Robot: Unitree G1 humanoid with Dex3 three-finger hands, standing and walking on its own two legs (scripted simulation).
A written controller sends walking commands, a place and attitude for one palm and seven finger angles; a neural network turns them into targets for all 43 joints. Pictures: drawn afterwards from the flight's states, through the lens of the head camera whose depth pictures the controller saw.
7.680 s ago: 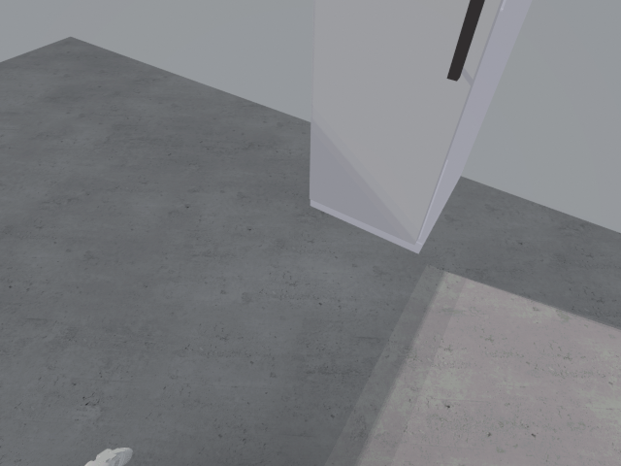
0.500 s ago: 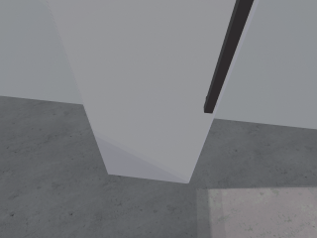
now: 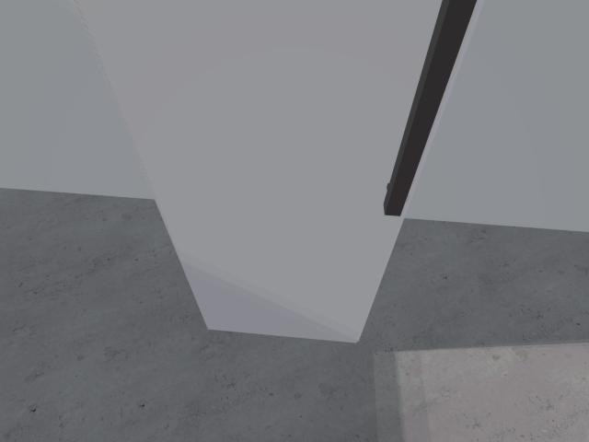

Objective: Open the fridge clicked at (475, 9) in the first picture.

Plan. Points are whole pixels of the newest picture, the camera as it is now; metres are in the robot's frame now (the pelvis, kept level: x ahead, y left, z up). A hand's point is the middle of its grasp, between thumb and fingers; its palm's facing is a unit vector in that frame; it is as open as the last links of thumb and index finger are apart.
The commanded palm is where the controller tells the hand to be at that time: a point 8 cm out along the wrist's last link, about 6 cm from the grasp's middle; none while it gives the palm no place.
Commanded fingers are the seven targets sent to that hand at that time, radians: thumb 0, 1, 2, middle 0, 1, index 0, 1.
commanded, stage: come to a stop and stand still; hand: right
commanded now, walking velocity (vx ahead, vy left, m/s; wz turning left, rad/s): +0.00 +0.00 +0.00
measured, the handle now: (427, 79) +0.51 -0.13 +0.25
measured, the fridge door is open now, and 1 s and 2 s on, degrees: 0 0 0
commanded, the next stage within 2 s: look again from close up in 0.48 s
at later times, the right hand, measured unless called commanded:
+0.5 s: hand out of the picture +0.07 -0.23 -0.16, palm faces +0.00 +0.96 -0.29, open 7.4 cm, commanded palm none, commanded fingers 0.00 -0.90 -0.90 0.20 0.30 0.20 0.30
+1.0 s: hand out of the picture +0.08 -0.23 -0.16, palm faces -0.02 +0.96 -0.28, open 7.4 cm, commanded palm none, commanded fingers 0.00 -0.90 -0.90 0.20 0.30 0.20 0.30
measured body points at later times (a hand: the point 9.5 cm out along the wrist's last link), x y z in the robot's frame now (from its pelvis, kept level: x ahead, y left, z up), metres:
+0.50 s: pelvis +0.02 -0.01 +0.01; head +0.03 -0.01 +0.46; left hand +0.11 +0.25 -0.13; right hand +0.07 -0.28 -0.14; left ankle -0.03 +0.11 -0.73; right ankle +0.05 -0.13 -0.73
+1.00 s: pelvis +0.03 -0.01 +0.01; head +0.04 -0.01 +0.46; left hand +0.08 +0.25 -0.14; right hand +0.08 -0.28 -0.14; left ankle -0.03 +0.11 -0.73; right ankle +0.05 -0.13 -0.73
